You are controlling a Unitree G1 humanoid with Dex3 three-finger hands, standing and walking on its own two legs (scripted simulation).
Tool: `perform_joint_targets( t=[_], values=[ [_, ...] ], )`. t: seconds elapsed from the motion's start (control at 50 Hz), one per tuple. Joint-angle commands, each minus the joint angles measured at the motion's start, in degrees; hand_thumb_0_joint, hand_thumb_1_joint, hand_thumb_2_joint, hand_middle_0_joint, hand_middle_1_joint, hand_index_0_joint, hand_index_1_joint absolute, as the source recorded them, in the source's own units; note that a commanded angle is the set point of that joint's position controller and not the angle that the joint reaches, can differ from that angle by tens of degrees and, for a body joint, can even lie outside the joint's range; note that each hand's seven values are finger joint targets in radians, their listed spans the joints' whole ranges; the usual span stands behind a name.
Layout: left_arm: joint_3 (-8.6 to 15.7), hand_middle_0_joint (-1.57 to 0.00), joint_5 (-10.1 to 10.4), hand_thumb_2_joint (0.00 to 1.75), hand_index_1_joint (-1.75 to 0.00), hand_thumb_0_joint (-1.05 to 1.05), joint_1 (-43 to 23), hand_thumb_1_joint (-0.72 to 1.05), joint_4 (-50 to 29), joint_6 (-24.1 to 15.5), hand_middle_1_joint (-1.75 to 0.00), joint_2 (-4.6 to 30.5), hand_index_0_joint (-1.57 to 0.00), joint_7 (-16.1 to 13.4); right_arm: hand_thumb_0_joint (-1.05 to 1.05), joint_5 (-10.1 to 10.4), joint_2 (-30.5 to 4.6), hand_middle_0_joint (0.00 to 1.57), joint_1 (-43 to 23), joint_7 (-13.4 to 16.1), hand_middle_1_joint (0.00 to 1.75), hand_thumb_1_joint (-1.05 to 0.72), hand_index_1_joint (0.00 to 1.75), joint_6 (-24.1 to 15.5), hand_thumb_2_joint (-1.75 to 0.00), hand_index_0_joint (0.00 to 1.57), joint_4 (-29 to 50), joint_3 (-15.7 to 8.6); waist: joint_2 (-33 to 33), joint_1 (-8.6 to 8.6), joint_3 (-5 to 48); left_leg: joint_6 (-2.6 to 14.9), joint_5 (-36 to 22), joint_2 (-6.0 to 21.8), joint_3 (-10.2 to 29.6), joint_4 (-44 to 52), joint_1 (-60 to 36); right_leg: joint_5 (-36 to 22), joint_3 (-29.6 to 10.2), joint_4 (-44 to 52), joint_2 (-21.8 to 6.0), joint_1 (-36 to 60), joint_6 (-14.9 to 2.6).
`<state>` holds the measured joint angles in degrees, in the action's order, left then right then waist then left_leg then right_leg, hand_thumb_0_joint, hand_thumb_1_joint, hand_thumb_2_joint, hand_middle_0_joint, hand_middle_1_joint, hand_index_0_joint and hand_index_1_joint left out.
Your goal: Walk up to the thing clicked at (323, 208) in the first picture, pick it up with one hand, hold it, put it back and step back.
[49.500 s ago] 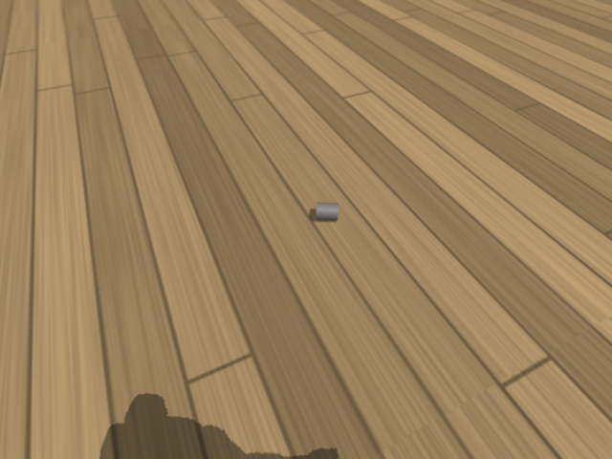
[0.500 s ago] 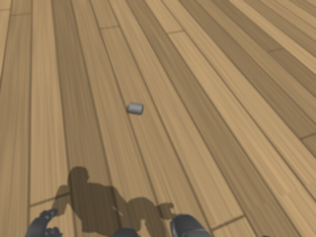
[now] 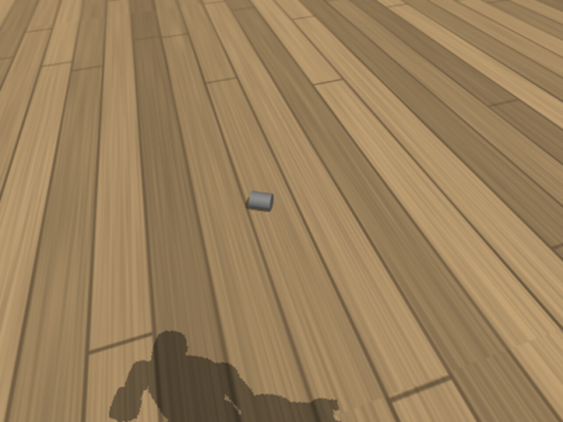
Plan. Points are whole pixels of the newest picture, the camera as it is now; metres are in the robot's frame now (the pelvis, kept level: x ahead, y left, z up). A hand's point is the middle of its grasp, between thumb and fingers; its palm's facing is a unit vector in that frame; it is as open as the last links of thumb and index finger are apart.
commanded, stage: step back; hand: left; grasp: from above
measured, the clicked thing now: (261, 200) +1.14 +0.19 -0.72
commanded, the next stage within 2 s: stand in 0.84 s
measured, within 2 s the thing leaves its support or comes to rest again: neither
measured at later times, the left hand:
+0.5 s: hand out of the picture +0.08 +0.26 -0.14, palm faces +0.03 -0.92 -0.39, open 7.4 cm
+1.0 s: hand out of the picture +0.14 +0.26 -0.13, palm faces +0.00 -0.94 -0.35, open 7.4 cm
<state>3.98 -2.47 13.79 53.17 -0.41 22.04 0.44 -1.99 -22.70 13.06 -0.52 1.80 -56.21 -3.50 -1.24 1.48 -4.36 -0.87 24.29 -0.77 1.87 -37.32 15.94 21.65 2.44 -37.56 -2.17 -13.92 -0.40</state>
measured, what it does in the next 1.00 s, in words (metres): steps on the spot: left foot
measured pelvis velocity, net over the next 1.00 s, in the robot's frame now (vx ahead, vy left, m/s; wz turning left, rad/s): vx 0.05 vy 0.00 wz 0.00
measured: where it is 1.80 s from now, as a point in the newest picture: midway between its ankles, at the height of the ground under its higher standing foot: outside the picture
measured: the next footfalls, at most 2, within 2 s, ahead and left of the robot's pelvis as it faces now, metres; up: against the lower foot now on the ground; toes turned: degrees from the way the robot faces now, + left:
left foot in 0.50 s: +0.11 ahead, +0.13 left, +0.00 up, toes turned +2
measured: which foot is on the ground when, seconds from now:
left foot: down 0.00-0.26, up 0.28-0.48, down 0.50-1.00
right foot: down 0.00-1.00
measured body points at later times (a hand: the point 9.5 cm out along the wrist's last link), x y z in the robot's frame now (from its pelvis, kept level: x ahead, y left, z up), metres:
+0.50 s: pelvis +0.03 -0.01 +0.01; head +0.04 -0.01 +0.45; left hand +0.08 +0.31 -0.11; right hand +0.10 -0.32 -0.12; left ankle +0.07 +0.13 -0.72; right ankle +0.01 -0.12 -0.72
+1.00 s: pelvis +0.05 +0.00 +0.02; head +0.06 +0.00 +0.47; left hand +0.14 +0.31 -0.11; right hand +0.18 -0.29 -0.11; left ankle +0.07 +0.13 -0.72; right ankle +0.01 -0.12 -0.72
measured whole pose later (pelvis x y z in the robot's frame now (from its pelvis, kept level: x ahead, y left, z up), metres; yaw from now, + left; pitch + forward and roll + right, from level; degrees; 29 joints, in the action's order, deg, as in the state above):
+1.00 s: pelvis +0.05 +0.00 +0.02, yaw +0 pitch -2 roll +0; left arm 0.5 -0.3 4.5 63.0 -1.3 20.1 0.1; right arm -0.4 -19.1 0.8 -0.4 -0.7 -62.7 -0.5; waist -0.4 0.5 -3.9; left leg -0.9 10.6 1.9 -1.4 -23.8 10.7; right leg 15.7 1.2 -22.4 -1.1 -4.3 0.8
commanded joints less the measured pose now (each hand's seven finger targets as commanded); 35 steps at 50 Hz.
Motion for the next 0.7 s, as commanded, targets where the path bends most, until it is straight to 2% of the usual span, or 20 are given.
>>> perform_joint_targets(
  t=[0.0, 0.02, 0.04, 0.1, 0.16, 0.2, 0.22, 0.24, 0.26, 0.28, 0.34, 0.4, 0.46, 0.48, 0.5, 0.52, 0.54, 0.6, 0.64, 0.68],
  values=[
    [1.1, -0.20, 1.2, 0.90, -0.30, 0.00, -4.6, 0.90, -4.9, -0.6, -0.30, 9.2, -0.20, -0.4, 0.00, -0.5, -12.6, 0.20, 0.1, 0.7, 0.30, -0.90, 0.30, -4.2, -0.90, 0.20, 3.3, -3.9, -3.0, -2.58, 5.3, 5.61, -2.1, 8.6, 16.1, 18.7, -15.8, -4.9, -5.6, -0.6, -3.1, -12.5, -2.58],
    [1.9, -0.20, 1.7, 0.90, -0.30, 0.00, -6.6, 0.90, -4.4, -0.5, -0.30, 11.0, -0.20, -0.7, 0.00, -0.1, -17.0, 0.20, -0.2, 0.5, 0.30, -0.90, 0.30, -4.1, -0.90, 0.20, 3.5, -4.4, -7.7, -2.69, 4.6, 12.32, 12.6, 16.8, 26.5, 22.4, -8.4, 9.4, -0.4, -7.1, 1.3, -11.9, -1.52],
    [2.7, -0.20, 1.1, 0.90, -0.30, 0.00, -7.3, 0.90, -3.9, -0.5, -0.30, 13.9, -0.20, -0.8, 0.00, -0.1, -17.9, 0.20, -0.4, 0.2, 0.30, -0.90, 0.30, -4.2, -0.90, 0.20, 3.8, -4.8, -6.0, -3.55, 2.0, 15.52, 16.8, 19.2, 29.5, 24.6, -3.6, 12.6, -4.0, -13.3, -0.3, -11.4, -1.58],
    [2.3, -0.20, 1.4, 0.90, -0.30, 0.00, -5.1, 0.90, -2.6, -1.4, -0.30, 11.7, -0.20, -0.1, 0.00, -0.2, -14.3, 0.20, -2.6, 0.4, 0.30, -0.90, 0.30, -4.7, -0.90, 0.20, 4.0, -3.5, -5.9, -1.60, 0.1, 13.21, 4.2, 15.2, 20.4, 21.5, -5.9, 9.0, -4.6, -8.8, -1.7, -13.1, -1.63],
    [2.8, -0.20, 1.2, 0.90, -0.30, 0.00, -3.0, 0.90, -0.4, -1.8, -0.30, 10.9, -0.20, 0.0, 0.00, -0.3, -13.9, 0.20, -4.3, 0.1, 0.30, -0.90, 0.30, -3.9, -0.90, 0.20, 4.2, -3.3, -8.6, -1.43, 1.3, 11.18, 0.5, 12.2, 14.7, 19.6, 0.7, 4.5, -0.7, -0.2, 1.1, -2.2, -0.81],
    [2.7, -0.20, 0.8, 0.90, -0.30, 0.00, 0.7, 0.90, 1.4, -2.4, -0.30, 9.7, -0.20, -0.5, 0.00, 0.6, -11.3, 0.20, -7.1, 0.0, 0.30, -0.90, 0.30, -3.0, -0.90, 0.20, 4.7, -2.4, -6.3, 1.76, 3.3, 7.67, -2.2, 9.0, 8.9, 12.6, 5.2, -3.0, 1.6, 11.6, 3.5, 8.1, -1.41],
    [3.3, -0.20, 0.3, 0.90, -0.30, 0.00, 1.8, 0.90, 2.1, -2.6, -0.30, 11.5, -0.20, -0.9, 0.00, 0.9, -8.8, 0.20, -6.8, 0.1, 0.30, -0.90, 0.30, -2.7, -0.90, 0.20, 5.2, -1.6, -2.2, 2.58, 3.0, 5.54, -3.0, 6.4, 6.1, 6.4, 11.1, -3.0, -2.2, 14.4, 1.9, 14.2, -2.05],
    [4.5, -0.20, -0.3, 0.90, -0.30, 0.00, 3.9, 0.90, 2.2, -3.0, -0.30, 16.5, -0.20, -1.4, 0.00, 1.2, -5.1, 0.20, -7.4, 0.4, 0.30, -0.90, 0.30, -2.8, -0.90, 0.20, 6.4, -0.6, 10.1, 4.28, 2.7, 2.17, 1.6, -2.1, 3.1, -6.6, 22.0, 8.4, -24.1, 22.7, -10.6, 17.0, -6.01],
    [5.0, -0.20, -0.2, 0.90, -0.30, 0.00, 1.4, 0.90, 1.1, -3.0, -0.30, 19.7, -0.20, -1.3, 0.00, 0.5, -7.8, 0.20, -7.7, 1.2, 0.30, -0.90, 0.30, -2.4, -0.90, 0.20, 6.1, -1.4, 9.2, 3.51, 0.0, 1.46, 8.8, -1.0, 5.3, -13.0, 18.3, 18.1, -32.7, 27.0, -20.8, 6.0, -10.91],
    [4.8, -0.20, 0.0, 0.90, -0.30, 0.00, -2.9, 0.90, -0.8, -3.2, -0.30, 19.1, -0.20, -1.3, 0.00, 0.6, -10.3, 0.20, -5.1, 1.3, 0.30, -0.90, 0.30, -2.6, -0.90, 0.20, 4.7, -2.1, 6.3, 1.39, -1.7, 1.22, 7.4, 1.2, 7.0, -16.0, 16.3, 15.0, -33.2, 26.2, -22.4, 3.0, -14.13],
    [3.4, -0.20, 0.6, 0.90, -0.30, 0.00, -6.2, 0.90, -1.5, -4.0, -0.30, 14.8, -0.20, -1.5, 0.00, 0.6, -9.4, 0.20, -2.5, 0.7, 0.30, -0.90, 0.30, -3.2, -0.90, 0.20, 2.4, -1.9, 5.7, -0.58, -1.0, 0.72, 0.8, 3.2, 5.7, -12.1, 12.4, -3.4, -18.1, 21.7, -15.0, 3.4, -10.90],
    [2.8, -0.20, 0.7, 0.90, -0.30, 0.00, -6.3, 0.90, -1.1, -3.8, -0.30, 14.6, -0.20, -1.1, 0.00, 0.4, -7.9, 0.20, -3.1, 0.1, 0.30, -0.90, 0.30, -3.6, -0.90, 0.20, 2.2, -1.4, 9.1, -0.22, 2.1, 0.49, -0.4, 2.6, -0.6, -2.5, 4.0, -21.8, -10.0, 16.1, -12.7, 2.0, -9.52],
    [2.2, -0.20, 1.5, 0.90, -0.30, 0.00, -8.6, 0.90, -1.1, -2.6, -0.30, 14.2, -0.20, -1.1, 0.00, 0.3, -7.1, 0.20, -1.2, 0.4, 0.30, -0.90, 0.30, -3.8, -0.90, 0.20, 0.6, -1.8, 8.3, -2.36, 4.2, 1.18, -12.9, 0.6, -4.6, 10.2, -4.6, -28.1, -6.0, 8.2, -10.1, 0.6, -6.50],
    [1.6, -0.20, 1.5, 0.90, -0.30, 0.00, -7.9, 0.90, -1.5, -2.3, -0.30, 12.4, -0.20, -1.0, 0.00, 0.1, -8.1, 0.20, -0.8, 0.7, 0.30, -0.90, 0.30, -4.0, -0.90, 0.20, 0.2, -2.2, 5.6, -2.44, 5.3, 2.09, -19.2, 1.5, -2.5, 12.3, -8.2, -27.9, -5.1, 4.8, -8.6, -0.8, -4.53],
    [0.8, -0.20, 1.9, 0.90, -0.30, 0.00, -7.4, 0.90, -1.6, -2.0, -0.30, 10.6, -0.20, -0.9, 0.00, -0.1, -10.2, 0.20, -0.7, 1.0, 0.30, -0.90, 0.30, -4.3, -0.90, 0.20, 0.1, -2.7, -0.1, -2.12, 7.0, 4.02, -25.8, 7.7, 5.2, 12.4, -10.2, -21.9, -3.4, 1.5, -5.4, -3.2, -2.19],
    [0.6, -0.20, 2.8, 0.90, -0.30, 0.00, -6.9, 0.90, -1.2, -1.3, -0.30, 9.8, -0.20, -1.0, 0.00, 0.3, -12.6, 0.20, -4.4, 1.1, 0.30, -0.90, 0.30, -4.5, -0.90, 0.20, 1.4, -2.6, -5.2, -0.71, 7.2, 8.86, -19.4, 14.1, 14.7, 16.2, -4.4, -6.0, -1.1, -1.6, 0.1, -1.9, -0.23],
    [1.0, -0.20, 2.7, 0.90, -0.30, 0.00, -6.3, 0.90, 0.6, -0.8, -0.30, 10.8, -0.20, -1.2, 0.00, 0.7, -14.7, 0.20, -6.0, 1.0, 0.30, -0.90, 0.30, -4.3, -0.90, 0.20, 1.7, -2.9, -6.2, -0.73, 6.6, 12.49, -16.6, 17.2, 17.2, 16.7, -1.3, 3.2, -1.1, -0.8, 0.4, 1.4, -0.78],
    [0.4, -0.20, 2.0, 0.90, -0.30, 0.00, -4.0, 0.90, 3.2, -1.4, -0.30, 10.2, -0.20, -1.3, 0.00, 0.9, -11.8, 0.20, -10.7, 1.0, 0.30, -0.90, 0.30, -3.7, -0.90, 0.20, 1.5, -1.5, -5.8, 1.16, 6.8, 7.60, -19.5, 13.3, 10.3, 13.9, -0.9, -4.2, -2.9, 8.5, -1.1, 4.8, -1.60],
    [0.8, -0.20, 1.8, 0.90, -0.30, 0.00, -5.1, 0.90, 3.9, -2.2, -0.30, 12.9, -0.20, -1.2, 0.00, 1.5, -9.4, 0.20, -11.4, 1.0, 0.30, -0.90, 0.30, -3.6, -0.90, 0.20, 0.5, -0.7, -1.6, 0.05, 7.7, 3.44, -22.7, 7.8, 3.9, 9.3, -1.4, -14.3, -7.7, 12.8, -4.6, 6.8, -2.67],
    [0.8, -0.20, 2.0, 0.90, -0.30, 0.00, -8.0, 0.90, 3.6, -2.3, -0.30, 13.3, -0.20, -1.3, 0.00, 1.4, -9.6, 0.20, -10.4, 1.1, 0.30, -0.90, 0.30, -3.7, -0.90, 0.20, -1.0, -0.7, -1.4, -1.45, 8.7, 2.70, -27.0, 7.1, 2.2, 9.4, -5.0, -21.3, -7.9, 11.8, -5.9, 6.5, -2.83]
  ],
)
